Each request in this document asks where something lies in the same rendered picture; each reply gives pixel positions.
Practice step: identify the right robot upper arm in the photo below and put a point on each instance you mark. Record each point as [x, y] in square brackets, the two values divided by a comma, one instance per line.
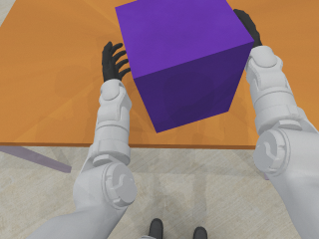
[290, 160]

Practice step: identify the right robot hand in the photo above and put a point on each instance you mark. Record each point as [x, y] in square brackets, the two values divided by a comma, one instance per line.
[249, 26]

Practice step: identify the left robot upper arm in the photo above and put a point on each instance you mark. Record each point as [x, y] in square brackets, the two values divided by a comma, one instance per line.
[101, 195]

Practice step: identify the robot right forearm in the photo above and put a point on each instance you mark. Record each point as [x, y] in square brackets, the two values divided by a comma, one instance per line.
[271, 95]

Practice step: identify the left robot hand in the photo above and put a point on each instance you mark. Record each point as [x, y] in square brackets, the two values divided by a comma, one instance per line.
[109, 67]

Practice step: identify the robot left forearm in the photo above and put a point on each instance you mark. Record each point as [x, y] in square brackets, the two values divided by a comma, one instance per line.
[112, 131]

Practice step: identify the carton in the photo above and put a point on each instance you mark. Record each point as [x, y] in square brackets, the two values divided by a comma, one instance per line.
[186, 57]

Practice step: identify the robot foot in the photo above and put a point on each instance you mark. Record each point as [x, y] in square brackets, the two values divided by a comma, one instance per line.
[156, 229]
[199, 233]

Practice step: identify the table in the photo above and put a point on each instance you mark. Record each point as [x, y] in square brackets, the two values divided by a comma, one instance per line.
[51, 73]

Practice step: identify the robot left foot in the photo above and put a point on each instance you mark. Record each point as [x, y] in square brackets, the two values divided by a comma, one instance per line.
[156, 229]

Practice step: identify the robot right foot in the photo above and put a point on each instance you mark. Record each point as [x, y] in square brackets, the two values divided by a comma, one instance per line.
[199, 233]

